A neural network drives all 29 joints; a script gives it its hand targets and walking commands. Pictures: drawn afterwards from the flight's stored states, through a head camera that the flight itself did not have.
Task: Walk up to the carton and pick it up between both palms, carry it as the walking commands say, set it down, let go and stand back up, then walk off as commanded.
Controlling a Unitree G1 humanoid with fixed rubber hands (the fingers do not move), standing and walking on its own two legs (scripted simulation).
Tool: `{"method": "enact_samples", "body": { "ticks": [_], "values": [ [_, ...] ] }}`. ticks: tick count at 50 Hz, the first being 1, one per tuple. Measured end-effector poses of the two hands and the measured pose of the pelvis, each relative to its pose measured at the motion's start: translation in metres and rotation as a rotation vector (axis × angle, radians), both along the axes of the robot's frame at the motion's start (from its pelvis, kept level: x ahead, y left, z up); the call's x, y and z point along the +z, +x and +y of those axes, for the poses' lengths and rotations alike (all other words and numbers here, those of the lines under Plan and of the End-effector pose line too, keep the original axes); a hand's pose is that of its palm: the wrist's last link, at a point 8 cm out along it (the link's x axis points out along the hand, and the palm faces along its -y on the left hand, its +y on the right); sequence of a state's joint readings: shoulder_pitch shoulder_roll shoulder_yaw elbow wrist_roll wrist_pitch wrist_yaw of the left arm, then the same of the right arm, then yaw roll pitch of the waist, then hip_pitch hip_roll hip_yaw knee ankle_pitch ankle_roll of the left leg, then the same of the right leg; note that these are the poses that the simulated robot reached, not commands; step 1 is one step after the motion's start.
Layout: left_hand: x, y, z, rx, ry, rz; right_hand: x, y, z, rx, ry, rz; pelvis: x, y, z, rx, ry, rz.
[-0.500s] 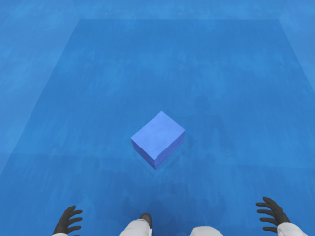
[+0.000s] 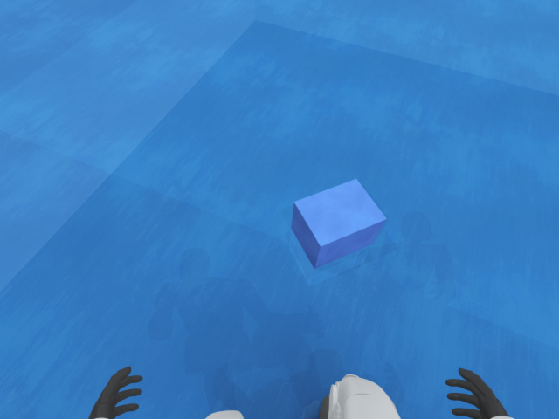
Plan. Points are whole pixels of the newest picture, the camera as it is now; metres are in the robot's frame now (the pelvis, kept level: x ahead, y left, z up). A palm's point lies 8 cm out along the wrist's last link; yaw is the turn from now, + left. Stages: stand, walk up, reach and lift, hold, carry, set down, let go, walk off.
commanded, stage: walk off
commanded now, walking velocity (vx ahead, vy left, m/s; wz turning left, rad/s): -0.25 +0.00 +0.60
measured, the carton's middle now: (335, 223) +0.78 -0.25 -0.67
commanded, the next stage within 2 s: stand in 0.26 s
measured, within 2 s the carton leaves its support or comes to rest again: neither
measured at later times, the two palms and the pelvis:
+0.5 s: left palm out of the picture -0.10 +0.25 -0.08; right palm out of the picture +0.03 -0.29 -0.11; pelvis -0.13 -0.04 +0.01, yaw +13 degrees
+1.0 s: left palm out of the picture -0.20 +0.22 -0.12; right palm out of the picture -0.04 -0.25 -0.11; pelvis -0.17 -0.03 +0.02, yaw +15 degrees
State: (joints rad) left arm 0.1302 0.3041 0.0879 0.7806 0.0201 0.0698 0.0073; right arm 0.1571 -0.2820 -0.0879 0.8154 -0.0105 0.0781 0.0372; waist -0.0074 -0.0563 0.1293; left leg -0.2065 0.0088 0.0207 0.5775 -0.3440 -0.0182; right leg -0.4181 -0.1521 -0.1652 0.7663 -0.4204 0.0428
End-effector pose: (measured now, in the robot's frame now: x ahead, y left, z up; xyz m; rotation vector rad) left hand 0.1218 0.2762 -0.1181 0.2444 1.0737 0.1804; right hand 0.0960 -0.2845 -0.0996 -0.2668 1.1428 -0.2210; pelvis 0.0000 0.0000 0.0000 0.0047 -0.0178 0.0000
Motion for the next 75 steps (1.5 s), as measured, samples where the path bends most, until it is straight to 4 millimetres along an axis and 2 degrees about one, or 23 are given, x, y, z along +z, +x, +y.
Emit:
{"method": "enact_samples", "body": {
  "ticks": [3,6,11,18,21,24,26,31,34,38,42,49,57,66,75],
  "values": [
    [0.001,-0.043,0.015,0.069,-0.016,0.052,0.016,-0.011,0.006,0.048,-0.041,0.017,0.010,-0.016,0.005,0.037,-0.031,0.007],
    [0.003,-0.077,0.024,0.107,-0.021,0.074,0.026,-0.010,0.010,0.085,-0.066,0.001,0.015,-0.032,0.008,0.072,-0.051,0.013],
    [0.007,-0.117,0.025,0.161,-0.022,0.073,0.031,-0.003,0.019,0.157,-0.064,-0.056,0.017,-0.059,0.008,0.124,-0.060,0.019],
    [0.019,-0.153,0.004,0.211,0.009,0.014,0.011,-0.022,0.016,0.222,0.006,-0.067,0.012,-0.098,-0.014,0.183,-0.043,0.024],
    [0.022,-0.183,-0.009,0.232,0.057,0.019,-0.006,-0.036,0.008,0.226,0.052,-0.073,0.006,-0.111,-0.030,0.195,-0.018,0.029],
    [0.032,-0.218,-0.024,0.246,0.073,0.053,-0.013,-0.056,0.001,0.228,0.072,-0.039,0.010,-0.122,-0.038,0.215,0.005,0.026],
    [0.039,-0.231,-0.030,0.255,0.078,0.060,-0.016,-0.070,-0.003,0.227,0.087,-0.015,0.014,-0.128,-0.041,0.227,0.017,0.025],
    [0.046,-0.228,-0.042,0.257,0.068,-0.010,-0.022,-0.109,-0.012,0.224,0.095,0.076,0.018,-0.139,-0.047,0.250,0.027,0.022],
    [0.040,-0.230,-0.047,0.253,0.041,-0.027,-0.022,-0.121,-0.008,0.224,0.092,0.106,0.017,-0.145,-0.047,0.253,0.025,0.018],
    [0.019,-0.253,-0.049,0.269,-0.013,0.010,-0.020,-0.124,0.004,0.239,0.061,0.088,0.012,-0.155,-0.042,0.256,0.005,0.015],
    [0.008,-0.284,-0.053,0.304,-0.063,0.059,-0.008,-0.127,0.017,0.271,0.045,0.059,0.017,-0.164,-0.038,0.257,0.005,0.004],
    [0.003,-0.321,-0.056,0.326,-0.088,0.129,-0.005,-0.134,0.032,0.282,0.051,0.037,0.020,-0.173,-0.031,0.259,-0.002,-0.011],
    [0.000,-0.348,-0.059,0.346,-0.092,0.206,-0.015,-0.166,0.033,0.256,0.063,0.109,0.020,-0.177,-0.026,0.258,-0.001,-0.012],
    [-0.005,-0.359,-0.070,0.348,-0.110,0.267,-0.022,-0.201,0.031,0.226,0.067,0.208,0.019,-0.176,-0.025,0.256,0.000,-0.008],
    [-0.008,-0.356,-0.079,0.344,-0.127,0.290,-0.025,-0.216,0.034,0.213,0.077,0.254,0.018,-0.172,-0.025,0.254,-0.001,-0.006]
  ]
}}
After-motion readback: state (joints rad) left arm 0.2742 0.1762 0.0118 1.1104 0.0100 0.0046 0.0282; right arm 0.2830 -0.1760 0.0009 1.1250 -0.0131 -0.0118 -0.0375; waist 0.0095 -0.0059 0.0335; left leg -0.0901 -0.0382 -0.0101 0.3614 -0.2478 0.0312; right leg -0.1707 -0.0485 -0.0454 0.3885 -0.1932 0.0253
